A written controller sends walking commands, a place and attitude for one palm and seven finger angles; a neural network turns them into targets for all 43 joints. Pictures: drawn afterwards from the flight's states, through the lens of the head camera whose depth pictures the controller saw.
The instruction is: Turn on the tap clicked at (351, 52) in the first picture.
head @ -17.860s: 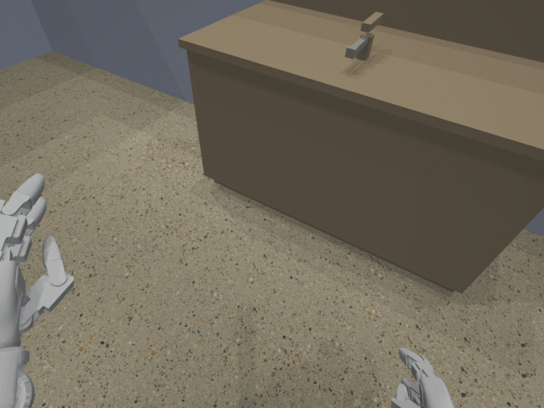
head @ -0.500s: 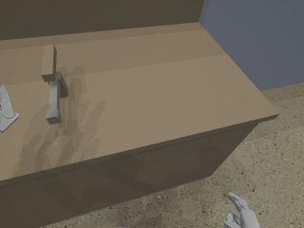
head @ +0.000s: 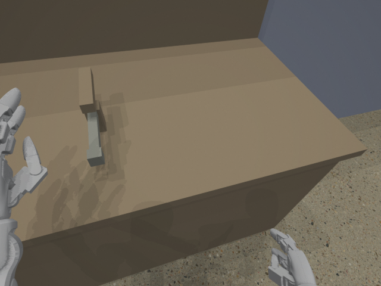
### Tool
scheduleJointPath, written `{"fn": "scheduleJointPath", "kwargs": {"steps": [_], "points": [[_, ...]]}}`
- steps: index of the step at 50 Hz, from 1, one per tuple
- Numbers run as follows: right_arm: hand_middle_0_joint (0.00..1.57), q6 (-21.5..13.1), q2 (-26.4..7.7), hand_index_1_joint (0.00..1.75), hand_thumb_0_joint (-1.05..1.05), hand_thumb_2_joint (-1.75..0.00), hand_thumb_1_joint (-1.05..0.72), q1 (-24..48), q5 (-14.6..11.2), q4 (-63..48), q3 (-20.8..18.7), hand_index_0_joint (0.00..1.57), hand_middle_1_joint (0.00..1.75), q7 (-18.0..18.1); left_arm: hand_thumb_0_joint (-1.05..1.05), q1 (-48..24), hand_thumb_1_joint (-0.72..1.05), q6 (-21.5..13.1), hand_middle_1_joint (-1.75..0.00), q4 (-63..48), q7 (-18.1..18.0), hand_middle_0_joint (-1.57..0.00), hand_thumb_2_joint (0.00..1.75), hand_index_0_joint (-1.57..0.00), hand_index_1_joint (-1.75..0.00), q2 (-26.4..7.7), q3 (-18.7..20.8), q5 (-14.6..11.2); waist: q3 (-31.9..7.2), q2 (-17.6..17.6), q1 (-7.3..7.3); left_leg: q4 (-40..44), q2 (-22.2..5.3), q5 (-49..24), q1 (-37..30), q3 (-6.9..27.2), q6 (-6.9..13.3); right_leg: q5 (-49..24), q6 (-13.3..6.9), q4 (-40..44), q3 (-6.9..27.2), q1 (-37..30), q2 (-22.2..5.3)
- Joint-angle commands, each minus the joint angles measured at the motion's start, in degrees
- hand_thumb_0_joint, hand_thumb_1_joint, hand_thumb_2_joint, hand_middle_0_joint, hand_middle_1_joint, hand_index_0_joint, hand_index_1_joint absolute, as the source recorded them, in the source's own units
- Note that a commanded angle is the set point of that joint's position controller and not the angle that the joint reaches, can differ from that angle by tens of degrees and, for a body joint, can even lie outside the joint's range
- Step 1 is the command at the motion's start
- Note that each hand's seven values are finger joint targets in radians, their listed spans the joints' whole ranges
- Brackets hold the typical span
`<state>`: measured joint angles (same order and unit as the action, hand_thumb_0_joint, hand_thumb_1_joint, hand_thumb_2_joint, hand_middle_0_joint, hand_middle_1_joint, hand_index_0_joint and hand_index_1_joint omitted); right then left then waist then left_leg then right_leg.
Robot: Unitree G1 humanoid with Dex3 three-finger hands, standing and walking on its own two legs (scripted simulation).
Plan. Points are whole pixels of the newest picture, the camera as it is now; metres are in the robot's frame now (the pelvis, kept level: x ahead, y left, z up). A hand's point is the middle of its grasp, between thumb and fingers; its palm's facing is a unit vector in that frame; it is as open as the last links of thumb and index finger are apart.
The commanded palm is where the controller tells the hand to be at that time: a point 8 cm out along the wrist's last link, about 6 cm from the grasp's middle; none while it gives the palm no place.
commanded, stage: come to a stop and stand still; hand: left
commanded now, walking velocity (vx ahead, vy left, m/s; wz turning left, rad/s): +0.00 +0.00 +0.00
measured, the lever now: (95, 156) +0.33 +0.24 +0.08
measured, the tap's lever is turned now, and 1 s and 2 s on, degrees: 0 0 0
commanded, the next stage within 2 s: look again from close up in 0.24 s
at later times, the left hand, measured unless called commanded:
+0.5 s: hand (52, 181) +0.22 +0.24 +0.16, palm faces +0.38 -0.85 -0.37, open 7.4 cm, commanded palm +0.16 +0.27 +0.18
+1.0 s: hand (74, 181) +0.22 +0.21 +0.16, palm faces +0.37 -0.86 -0.34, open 7.4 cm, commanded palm +0.16 +0.24 +0.18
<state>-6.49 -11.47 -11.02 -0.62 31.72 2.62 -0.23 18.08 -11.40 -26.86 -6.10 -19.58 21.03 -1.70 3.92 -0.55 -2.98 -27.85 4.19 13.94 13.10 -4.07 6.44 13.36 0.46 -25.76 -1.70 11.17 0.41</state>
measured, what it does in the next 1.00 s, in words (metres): stands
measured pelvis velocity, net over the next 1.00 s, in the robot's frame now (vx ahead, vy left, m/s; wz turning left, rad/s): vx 0.00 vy -0.04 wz -0.01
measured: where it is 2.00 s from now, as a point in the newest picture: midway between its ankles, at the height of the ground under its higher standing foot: outside the picture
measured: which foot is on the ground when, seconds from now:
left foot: down 0.00-1.00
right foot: down 0.00-1.00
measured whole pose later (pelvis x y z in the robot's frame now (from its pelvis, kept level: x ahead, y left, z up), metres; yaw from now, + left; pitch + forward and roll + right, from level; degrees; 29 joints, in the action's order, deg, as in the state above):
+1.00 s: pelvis +0.00 -0.04 +0.01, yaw -1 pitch -1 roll -1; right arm -4.4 -10.4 -12.2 -0.9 32.0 2.4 1.5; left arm 21.8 -9.7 -23.8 -5.2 -21.0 19.4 -3.2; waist 1.9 -1.5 -1.4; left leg -23.2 2.4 11.3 11.3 -3.7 3.7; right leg 11.3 -1.9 -22.1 -1.9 10.0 2.3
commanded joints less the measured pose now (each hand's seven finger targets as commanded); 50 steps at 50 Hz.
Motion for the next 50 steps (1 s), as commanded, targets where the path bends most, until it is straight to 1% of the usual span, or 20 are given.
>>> {"fn": "scheduleJointPath", "kwargs": {"steps": [1,2,3,7,8,9,14,18,22,23,27,28,32,33,36,37,38,42,43,50], "points": [[0.2,-1.7,-7.4,0.3,0.0,-0.9,-0.9,3.9,-0.4,-9.1,-3.9,0.2,0.3,0.5,0.0,0.1,0.9,-2.5,-0.3,-8.6,0.1,-0.2,0.9,-0.2,-0.3,-9.4,3.7,0.4,-8.3,5.1,1.56,9.7,-12.4,-14.6,-6.5,12.7,-9.1,-1.2,-1.9,0.0,0.6,2.2,-1.9],[0.2,-1.4,-7.3,0.3,0.0,-0.9,-0.9,4.8,-0.6,-9.1,-3.7,0.2,0.3,0.6,0.0,1.1,0.9,-2.3,-0.3,-8.4,-0.2,-0.2,0.9,-0.2,-0.3,-11.3,6.1,0.5,-8.4,5.3,1.45,9.7,-12.1,-17.5,-7.5,12.5,-9.5,-1.0,-1.9,-0.3,0.2,2.7,-1.6],[0.2,-0.8,-7.0,0.3,0.0,-0.9,-0.9,4.3,-0.3,-9.4,-3.5,0.2,0.3,0.7,0.0,1.6,0.9,-2.3,-0.3,-7.4,0.2,-0.2,0.9,-0.2,-0.3,-9.4,4.6,-0.1,-8.3,5.0,1.6,9.9,-12.0,-17.8,-7.3,12.8,-9.8,-0.3,-1.9,0.3,-0.1,2.7,-1.7],[0.2,-0.4,-7.0,0.3,0.0,-0.9,-0.9,5.7,-0.5,-10.3,-3.4,0.2,0.3,1.0,0.0,0.2,0.9,-2.7,-0.3,-12.2,0.0,-0.2,0.9,-0.2,-0.3,-14.0,8.6,-0.2,-10.7,4.9,1.51,7.3,-11.3,-25.1,-8.4,10.6,-10.7,-4.6,-2.3,2.3,-0.3,-0.9,-2.3],[0.2,-0.2,-6.9,0.3,0.0,-0.9,-0.9,5.1,-0.2,-10.4,-3.2,0.2,0.3,1.0,0.0,1.2,0.9,-2.8,-0.3,-11.2,0.3,-0.2,0.9,-0.2,-0.3,-11.5,6.4,-0.8,-11.1,3.5,1.62,6.5,-11.1,-24.8,-8.0,10.4,-10.2,-5.9,-2.5,3.1,-0.1,-1.6,-2.6],[0.2,-0.3,-7.0,0.3,0.0,-0.9,-0.9,4.7,-0.5,-10.6,-3.7,0.2,0.3,1.1,0.0,0.5,0.9,-2.9,-0.3,-13.3,0.4,-0.2,0.9,-0.2,-0.3,-11.8,6.2,-0.9,-11.6,4.9,1.88,6.2,-11.0,-25.2,-8.1,10.1,-10.5,-7.4,-2.8,2.5,0.2,-2.4,-2.9],[0.2,-1.0,-7.3,0.3,0.0,-0.9,-0.9,4.3,-0.3,-9.9,-3.9,0.2,0.3,1.1,0.0,0.2,0.9,-2.8,-0.3,-15.5,0.1,-0.2,0.9,-0.2,-0.3,-11.4,4.8,-0.6,-12.2,9.1,1.87,7.4,-11.5,-23.4,-10.3,10.3,-10.2,-4.2,-2.7,1.5,0.6,-0.8,-2.7],[0.2,-0.7,-7.5,0.3,0.0,-0.9,-0.9,4.7,-0.3,-9.2,-3.5,0.2,0.3,1.2,0.0,1.3,0.9,-2.3,-0.3,-10.9,-0.1,-0.2,0.9,-0.2,-0.3,-9.9,4.0,-0.6,-10.6,5.0,1.59,7.6,-11.1,-17.7,-7.5,10.5,-9.7,-6.0,-2.5,3.9,1.0,-1.8,-2.9],[0.2,-0.5,-7.4,0.3,0.0,-0.9,-0.9,5.6,-1.0,-9.2,-3.8,0.2,0.3,1.6,0.0,0.7,0.9,-2.2,-0.3,-10.6,-0.4,-0.2,0.9,-0.2,-0.3,-11.8,5.8,-0.3,-9.6,4.2,1.67,8.2,-10.2,-12.9,-4.9,10.1,-9.6,-8.6,-2.9,3.7,2.2,-3.2,-3.6],[0.2,-0.2,-7.5,0.3,0.0,-0.9,-0.9,5.1,-0.6,-9.2,-3.5,0.2,0.3,1.7,0.0,1.4,0.9,-2.4,-0.3,-9.2,-0.1,-0.2,0.9,-0.2,-0.3,-9.9,4.1,-0.8,-9.6,3.6,1.62,8.1,-10.1,-11.3,-4.3,10.2,-9.0,-8.5,-2.9,4.3,2.2,-3.0,-3.8],[0.2,-0.4,-7.1,0.3,0.0,-0.9,-0.9,6.1,-1.1,-9.3,-3.6,0.2,0.3,2.0,0.0,1.4,0.9,-2.4,-0.3,-10.5,-0.4,-0.2,0.9,-0.2,-0.3,-11.8,5.5,-0.7,-9.4,3.4,1.59,8.3,-9.7,-7.8,-3.5,9.9,-7.9,-8.4,-3.0,5.2,3.7,-3.3,-4.5],[0.2,-0.3,-7.4,0.3,0.0,-0.9,-0.9,5.6,-0.7,-9.2,-3.4,0.2,0.3,2.0,0.0,1.3,0.9,-2.6,-0.3,-10.1,0.0,-0.2,0.9,-0.2,-0.3,-9.6,3.3,-1.0,-9.4,3.2,1.67,8.3,-9.7,-7.1,-3.4,10.0,-7.6,-8.3,-3.1,5.4,3.6,-2.9,-4.5],[0.2,-0.7,-7.1,0.3,0.0,-0.9,-0.9,6.3,-1.1,-9.3,-3.4,0.2,0.3,2.3,0.0,1.4,0.9,-2.3,-0.3,-10.0,-0.4,-0.2,0.9,-0.2,-0.3,-11.7,5.0,-0.9,-8.0,3.8,1.64,8.5,-9.5,-3.2,-2.3,10.1,-6.5,-6.0,-3.1,7.1,5.3,-2.0,-5.1],[0.2,-0.6,-7.4,0.3,0.0,-0.9,-0.9,5.7,-0.6,-9.0,-3.2,0.2,0.3,2.3,0.0,1.0,0.9,-2.5,-0.3,-8.8,-0.2,-0.2,0.9,-0.2,-0.3,-9.7,3.2,-1.1,-7.9,3.1,1.72,8.7,-9.5,-1.9,-1.7,10.4,-6.3,-5.0,-3.2,7.4,5.0,-1.7,-5.0],[0.2,-1.1,-7.3,0.3,0.0,-0.9,-0.9,5.4,-0.7,-9.0,-3.6,0.2,0.3,2.5,0.0,-0.5,0.9,-2.6,-0.3,-9.7,-0.3,-0.2,0.9,-0.2,-0.3,-10.9,3.7,-1.0,-7.7,4.3,1.88,8.9,-9.6,-0.2,-2.0,10.6,-5.8,-3.9,-3.2,7.8,6.3,-1.1,-5.1],[0.2,-1.1,-7.0,0.3,0.0,-0.9,-0.9,6.2,-1.0,-8.9,-3.3,0.2,0.3,2.6,0.0,-0.3,0.9,-2.5,-0.3,-10.2,-0.5,-0.2,0.9,-0.2,-0.3,-12.2,5.0,-0.8,-7.9,5.0,1.68,8.9,-9.5,-0.4,-2.3,10.3,-5.7,-3.9,-3.1,7.9,6.0,-1.1,-5.0],[0.2,-1.1,-7.2,0.3,0.0,-0.9,-0.9,5.4,-0.5,-8.6,-3.2,0.2,0.3,2.7,0.0,-0.7,0.9,-2.8,-0.3,-9.6,-0.3,-0.2,0.9,-0.2,-0.3,-10.1,3.2,-1.0,-8.5,4.2,1.82,9.4,-9.8,-0.5,-2.6,10.7,-5.8,-4.0,-3.1,7.5,5.3,-1.2,-4.3],[0.2,-1.4,-6.7,0.3,0.0,-0.9,-0.9,6.0,-0.9,-8.7,-3.3,0.2,0.3,2.7,0.0,-1.9,0.9,-2.5,-0.3,-10.5,-0.3,-0.2,0.9,-0.2,-0.3,-11.8,4.6,-1.0,-8.7,5.1,1.65,12.0,-11.5,-1.4,-4.7,11.8,-7.1,-4.2,-2.5,5.7,4.0,-0.7,-2.7],[0.2,-1.2,-7.0,0.3,0.0,-0.9,-0.9,5.4,-0.4,-8.5,-3.3,0.2,0.3,2.8,0.0,-1.6,0.9,-2.4,-0.3,-8.9,-0.1,-0.2,0.9,-0.2,-0.3,-10.4,3.4,-1.4,-8.5,4.2,1.66,12.6,-12.0,-1.0,-4.3,12.2,-6.8,-4.1,-2.2,5.8,3.6,-0.6,-2.3],[0.2,-0.9,-6.7,0.3,0.0,-0.9,-0.9,4.6,-0.5,-9.4,-4.0,0.2,0.3,1.9,0.0,-0.3,0.9,-1.8,-0.3,-9.7,0.4,-0.2,0.9,-0.2,-0.3,-10.8,3.8,-1.7,-9.7,5.3,1.78,10.3,-13.3,-8.5,-6.2,10.9,-7.0,-6.7,-2.1,5.8,2.7,-1.2,-2.4]]}}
